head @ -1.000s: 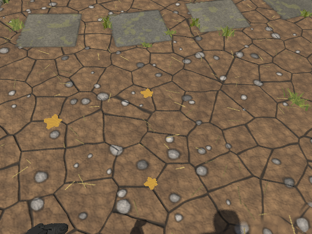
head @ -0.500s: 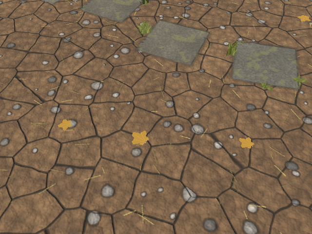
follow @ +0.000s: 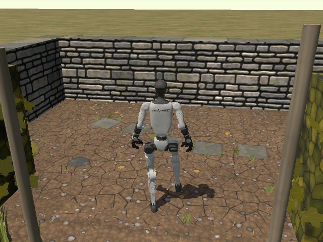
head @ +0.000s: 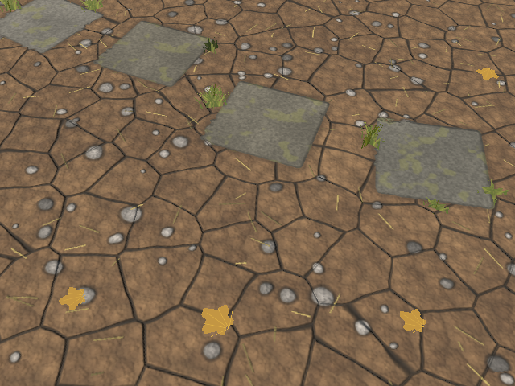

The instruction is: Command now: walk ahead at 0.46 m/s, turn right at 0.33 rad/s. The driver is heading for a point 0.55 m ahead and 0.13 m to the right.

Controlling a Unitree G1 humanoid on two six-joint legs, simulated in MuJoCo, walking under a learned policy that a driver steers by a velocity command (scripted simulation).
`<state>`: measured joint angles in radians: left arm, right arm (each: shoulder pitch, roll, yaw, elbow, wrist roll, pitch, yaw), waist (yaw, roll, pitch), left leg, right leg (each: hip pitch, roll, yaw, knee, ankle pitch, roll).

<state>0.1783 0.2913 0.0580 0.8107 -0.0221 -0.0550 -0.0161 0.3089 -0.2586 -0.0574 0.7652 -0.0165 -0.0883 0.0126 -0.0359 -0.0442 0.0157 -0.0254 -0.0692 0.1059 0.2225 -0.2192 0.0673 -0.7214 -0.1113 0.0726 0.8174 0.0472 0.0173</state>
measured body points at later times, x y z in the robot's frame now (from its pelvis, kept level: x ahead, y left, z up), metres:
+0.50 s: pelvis +0.19 -0.04 -0.01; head +0.23 -0.07 +0.44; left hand +0.41 +0.20 -0.10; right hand +0.28 -0.35 -0.12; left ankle +0.30 +0.12 -0.70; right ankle +0.24 -0.13 -0.75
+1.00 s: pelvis +0.23 -0.02 -0.01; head +0.24 -0.03 +0.44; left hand +0.45 +0.17 -0.12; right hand +0.27 -0.31 -0.12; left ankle +0.30 +0.10 -0.75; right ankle +0.17 -0.14 -0.75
